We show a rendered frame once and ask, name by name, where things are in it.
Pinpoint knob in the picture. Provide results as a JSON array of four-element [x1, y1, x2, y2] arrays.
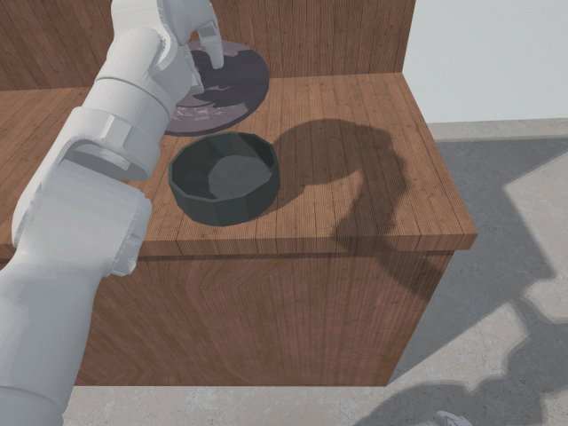
[[190, 50, 214, 83]]

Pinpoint pot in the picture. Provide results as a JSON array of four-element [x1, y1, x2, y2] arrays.
[[169, 131, 280, 226]]

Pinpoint table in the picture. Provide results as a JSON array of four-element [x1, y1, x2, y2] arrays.
[[0, 0, 478, 387]]

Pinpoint left robot hand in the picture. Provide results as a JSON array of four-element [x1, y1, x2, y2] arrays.
[[181, 0, 224, 95]]

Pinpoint robot left upper arm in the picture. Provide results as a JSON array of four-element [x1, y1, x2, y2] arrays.
[[0, 159, 153, 426]]

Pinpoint lid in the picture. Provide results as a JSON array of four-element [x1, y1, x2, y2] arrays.
[[163, 40, 270, 137]]

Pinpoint robot left forearm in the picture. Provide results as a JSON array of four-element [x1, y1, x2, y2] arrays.
[[12, 0, 193, 248]]

